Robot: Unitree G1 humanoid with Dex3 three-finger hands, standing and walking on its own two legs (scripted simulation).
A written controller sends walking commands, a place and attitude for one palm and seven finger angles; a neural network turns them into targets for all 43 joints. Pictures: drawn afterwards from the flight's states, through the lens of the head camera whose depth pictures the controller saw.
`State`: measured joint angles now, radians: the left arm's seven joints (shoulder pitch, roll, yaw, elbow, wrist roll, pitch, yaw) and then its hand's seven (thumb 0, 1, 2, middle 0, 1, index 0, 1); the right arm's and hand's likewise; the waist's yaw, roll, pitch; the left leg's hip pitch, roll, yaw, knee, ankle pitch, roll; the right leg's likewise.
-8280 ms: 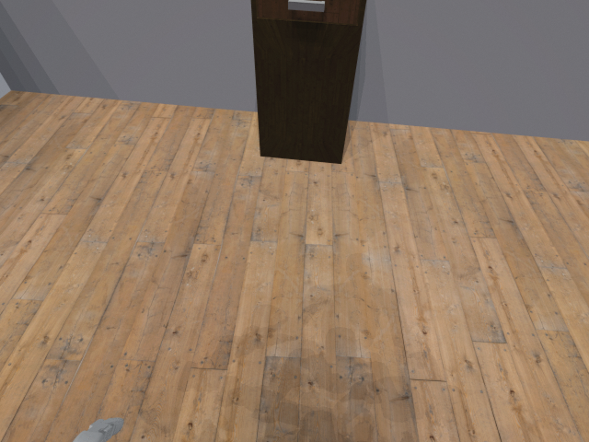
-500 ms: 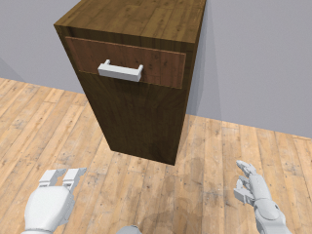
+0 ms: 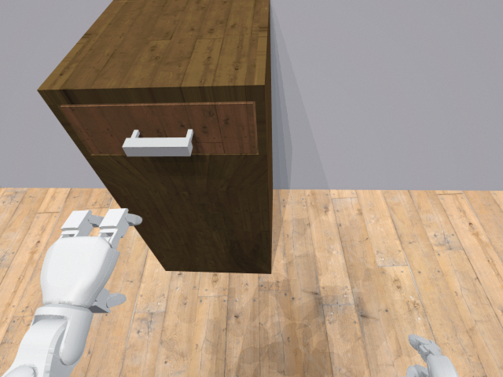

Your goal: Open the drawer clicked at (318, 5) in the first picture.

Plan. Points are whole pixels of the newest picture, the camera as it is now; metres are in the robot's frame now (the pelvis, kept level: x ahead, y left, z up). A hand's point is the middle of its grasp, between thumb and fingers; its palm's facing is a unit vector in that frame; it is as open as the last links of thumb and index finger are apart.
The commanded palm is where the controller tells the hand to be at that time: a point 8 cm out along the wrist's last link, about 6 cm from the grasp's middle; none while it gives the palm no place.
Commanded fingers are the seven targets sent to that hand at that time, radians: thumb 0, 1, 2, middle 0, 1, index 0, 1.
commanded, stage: raise the hand with hooked fingers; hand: left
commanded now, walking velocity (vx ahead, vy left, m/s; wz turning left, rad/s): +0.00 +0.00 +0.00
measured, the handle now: (160, 140) +0.55 +0.26 +0.03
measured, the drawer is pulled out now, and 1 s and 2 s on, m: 0.00 0.00 0.00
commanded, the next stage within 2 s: move the hooked fingers above the handle in 0.86 s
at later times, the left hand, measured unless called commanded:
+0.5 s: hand (63, 196) +0.31 +0.29 +0.16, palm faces +0.10 -0.05 -0.99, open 13.8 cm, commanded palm +0.27 +0.28 +0.20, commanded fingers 0.00 -0.50 0.30 -0.30 -1.20 -0.30 -1.20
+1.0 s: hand (84, 205) +0.30 +0.26 +0.15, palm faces +0.09 -0.06 -0.99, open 13.8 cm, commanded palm +0.28 +0.26 +0.20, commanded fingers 0.00 -0.50 0.30 -0.30 -1.20 -0.30 -1.20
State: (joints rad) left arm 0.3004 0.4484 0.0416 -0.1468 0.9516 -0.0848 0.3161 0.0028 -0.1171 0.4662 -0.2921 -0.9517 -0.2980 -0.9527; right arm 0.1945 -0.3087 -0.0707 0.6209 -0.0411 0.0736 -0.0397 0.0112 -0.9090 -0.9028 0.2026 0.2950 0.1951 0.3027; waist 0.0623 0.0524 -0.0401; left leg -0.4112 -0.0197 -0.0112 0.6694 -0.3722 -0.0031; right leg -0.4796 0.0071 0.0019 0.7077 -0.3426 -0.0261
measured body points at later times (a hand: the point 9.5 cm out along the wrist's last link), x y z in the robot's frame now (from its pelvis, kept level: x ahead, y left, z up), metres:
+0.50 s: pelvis +0.00 +0.04 +0.02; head +0.00 +0.01 +0.47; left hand +0.29 +0.29 +0.21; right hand +0.22 -0.14 -0.08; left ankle -0.02 +0.13 -0.72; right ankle +0.01 -0.10 -0.72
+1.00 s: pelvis -0.01 +0.01 +0.02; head +0.01 -0.03 +0.47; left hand +0.29 +0.26 +0.20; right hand +0.19 -0.21 -0.09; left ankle -0.02 +0.13 -0.72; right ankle +0.01 -0.10 -0.72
